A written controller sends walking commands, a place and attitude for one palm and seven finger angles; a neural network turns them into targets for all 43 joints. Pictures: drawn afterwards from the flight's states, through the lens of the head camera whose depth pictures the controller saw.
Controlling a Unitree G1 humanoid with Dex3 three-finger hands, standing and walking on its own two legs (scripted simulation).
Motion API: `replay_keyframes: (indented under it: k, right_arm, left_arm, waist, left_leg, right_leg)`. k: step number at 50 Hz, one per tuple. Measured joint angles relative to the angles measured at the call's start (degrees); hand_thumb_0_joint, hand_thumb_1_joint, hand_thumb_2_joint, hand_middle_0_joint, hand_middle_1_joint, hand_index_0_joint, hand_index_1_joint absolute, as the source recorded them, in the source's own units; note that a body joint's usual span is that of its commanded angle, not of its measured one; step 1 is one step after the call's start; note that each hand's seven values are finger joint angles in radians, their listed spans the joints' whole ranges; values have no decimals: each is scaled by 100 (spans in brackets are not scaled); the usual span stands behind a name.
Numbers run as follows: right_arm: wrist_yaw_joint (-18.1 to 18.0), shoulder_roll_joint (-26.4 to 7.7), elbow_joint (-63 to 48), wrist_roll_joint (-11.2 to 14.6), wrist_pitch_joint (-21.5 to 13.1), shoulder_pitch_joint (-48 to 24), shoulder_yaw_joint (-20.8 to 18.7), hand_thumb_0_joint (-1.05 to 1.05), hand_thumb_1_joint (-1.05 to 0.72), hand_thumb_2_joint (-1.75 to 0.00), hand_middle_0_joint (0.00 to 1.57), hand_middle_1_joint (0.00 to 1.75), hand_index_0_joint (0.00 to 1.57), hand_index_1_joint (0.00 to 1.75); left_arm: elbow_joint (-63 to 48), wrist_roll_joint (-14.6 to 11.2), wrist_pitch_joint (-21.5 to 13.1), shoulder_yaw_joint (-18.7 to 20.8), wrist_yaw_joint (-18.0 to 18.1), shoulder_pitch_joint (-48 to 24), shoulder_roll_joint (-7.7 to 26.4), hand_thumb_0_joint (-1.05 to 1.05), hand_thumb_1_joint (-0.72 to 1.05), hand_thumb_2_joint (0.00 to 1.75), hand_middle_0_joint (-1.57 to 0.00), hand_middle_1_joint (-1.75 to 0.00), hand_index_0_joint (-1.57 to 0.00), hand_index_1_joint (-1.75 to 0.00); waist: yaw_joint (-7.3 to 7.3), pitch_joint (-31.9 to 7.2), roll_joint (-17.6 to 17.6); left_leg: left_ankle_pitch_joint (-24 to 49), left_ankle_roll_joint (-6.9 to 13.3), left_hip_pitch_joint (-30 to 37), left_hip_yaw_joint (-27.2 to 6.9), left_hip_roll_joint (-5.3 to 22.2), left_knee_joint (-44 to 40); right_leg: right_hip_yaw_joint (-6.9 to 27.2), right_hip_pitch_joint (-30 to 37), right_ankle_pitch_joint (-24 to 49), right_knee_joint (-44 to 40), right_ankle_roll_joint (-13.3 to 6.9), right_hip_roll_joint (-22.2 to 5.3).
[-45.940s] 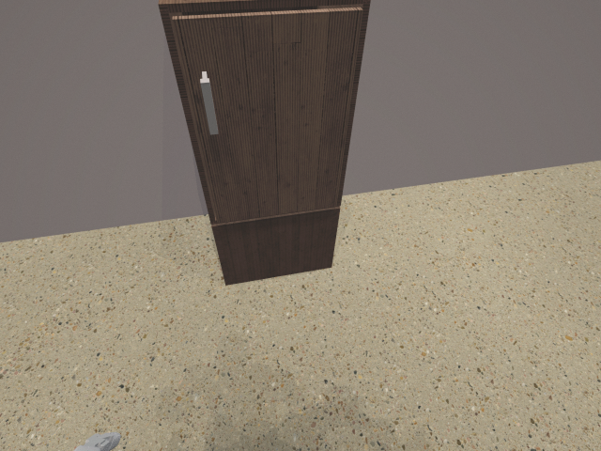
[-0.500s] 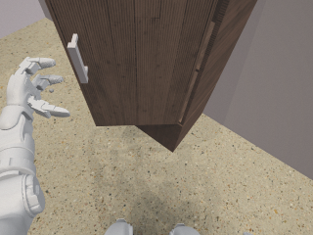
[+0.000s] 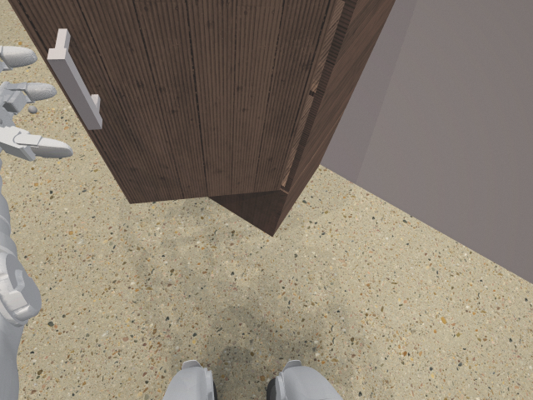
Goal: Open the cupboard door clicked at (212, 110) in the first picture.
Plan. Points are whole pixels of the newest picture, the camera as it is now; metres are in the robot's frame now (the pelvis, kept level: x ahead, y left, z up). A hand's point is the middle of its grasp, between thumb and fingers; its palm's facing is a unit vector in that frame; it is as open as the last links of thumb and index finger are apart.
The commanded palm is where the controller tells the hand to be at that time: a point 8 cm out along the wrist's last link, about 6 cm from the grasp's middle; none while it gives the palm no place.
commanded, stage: move the hooked fingers beside the handle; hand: left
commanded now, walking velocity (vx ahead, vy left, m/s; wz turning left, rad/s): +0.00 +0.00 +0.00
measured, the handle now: (80, 83) +0.55 +0.23 +0.09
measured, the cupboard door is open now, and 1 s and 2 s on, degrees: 41 41 41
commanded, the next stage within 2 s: slide the fingers in behind the handle in 0.78 s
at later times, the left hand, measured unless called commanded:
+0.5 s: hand (29, 128) +0.47 +0.28 +0.09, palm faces +0.06 -1.00 +0.02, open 14.0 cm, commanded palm +0.46 +0.32 +0.09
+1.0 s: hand (41, 122) +0.48 +0.27 +0.09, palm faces +0.08 -1.00 +0.01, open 14.0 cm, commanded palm +0.46 +0.31 +0.09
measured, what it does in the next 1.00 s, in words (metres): stands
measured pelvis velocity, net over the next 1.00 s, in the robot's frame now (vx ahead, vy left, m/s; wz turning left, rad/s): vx -0.01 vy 0.01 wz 0.00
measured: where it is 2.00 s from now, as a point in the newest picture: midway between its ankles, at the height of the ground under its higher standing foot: outside the picture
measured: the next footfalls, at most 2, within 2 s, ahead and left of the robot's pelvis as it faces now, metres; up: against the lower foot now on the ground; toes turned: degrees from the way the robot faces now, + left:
none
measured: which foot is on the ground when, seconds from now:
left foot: down 0.00-1.00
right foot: down 0.00-1.00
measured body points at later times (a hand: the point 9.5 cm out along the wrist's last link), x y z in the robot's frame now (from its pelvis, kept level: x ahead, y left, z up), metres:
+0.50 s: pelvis +0.01 +0.01 +0.00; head +0.11 +0.05 +0.44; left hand +0.46 +0.33 +0.09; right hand +0.05 -0.26 -0.10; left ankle +0.02 +0.10 -0.68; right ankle -0.01 -0.12 -0.68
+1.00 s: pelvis -0.01 +0.01 +0.00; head +0.11 +0.04 +0.43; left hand +0.47 +0.32 +0.09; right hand -0.01 -0.27 -0.10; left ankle +0.02 +0.10 -0.68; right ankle -0.01 -0.12 -0.68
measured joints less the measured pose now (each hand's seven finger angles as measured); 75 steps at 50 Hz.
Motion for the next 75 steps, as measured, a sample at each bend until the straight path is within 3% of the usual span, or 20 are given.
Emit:
replay_keyframes:
  k: [7,13,21,27,34,43,52,75]
  right_arm:
    - [65,32,-84,6,128,77,-26,0,-90,-90,20,30,20,30]
    - [97,79,-145,1,147,1,-43,0,-90,-90,20,30,20,30]
    - [107,107,-78,18,164,-206,-40,0,-90,-90,20,30,20,30]
    - [79,88,-188,14,132,-321,24,0,-90,-90,20,30,20,30]
    - [78,103,-88,-20,59,-288,28,0,-90,-90,20,30,20,30]
    - [56,46,-31,6,127,-19,39,0,-90,-90,20,30,20,30]
    - [63,50,-10,-13,71,22,30,0,-90,-90,20,30,20,30]
    - [168,151,-106,3,110,-185,-18,0,-90,-90,20,30,20,30]
  left_arm:
    - [-202,-148,75,27,-151,373,-139,-1,-49,30,-30,-120,-30,-120]
    - [-470,-166,-4,60,-38,666,-331,-1,-49,30,-30,-120,-30,-120]
    - [-534,-287,-41,-288,-41,570,-573,-1,-50,30,-30,-120,-30,-120]
    - [-206,-154,67,-366,100,393,-567,-1,-50,30,-30,-120,-30,-120]
    - [-355,-102,-247,-244,261,253,-513,-1,-50,30,-30,-120,-30,-120]
    - [-42,-107,74,-418,145,151,-373,-1,-50,30,-30,-120,-30,-120]
    - [-112,-43,-171,-214,276,100,-346,-1,-50,30,-30,-120,-30,-120]
    - [-465,-168,-26,-477,545,476,-926,-1,-50,30,-30,-120,-30,-120]
  waist:
    - [87,-108,26]
    - [165,-130,14]
    - [272,-167,13]
    - [221,-116,8]
    - [176,-53,-11]
    - [114,-84,72]
    - [31,-34,5]
    - [194,-142,51]
  left_leg:
    - [-68,32,115,67,11,-57]
    - [-111,51,204,60,-8,-49]
    - [-116,74,275,-13,-67,-16]
    - [-80,92,198,-21,-102,37]
    - [-63,74,32,-40,-76,148]
    - [-19,70,49,-33,-69,90]
    - [-25,38,-102,-38,-22,174]
    - [-113,25,192,-18,-46,64]
  right_leg:
    - [71,107,-17,-97,39,12]
    - [67,220,-45,-124,62,-4]
    - [-6,347,-64,-131,85,-53]
    - [-18,262,-60,-35,97,-90]
    - [-32,96,-47,81,79,-67]
    - [-23,99,-8,39,69,-58]
    - [-21,-70,-16,137,34,-14]
    - [8,212,-108,45,33,-28]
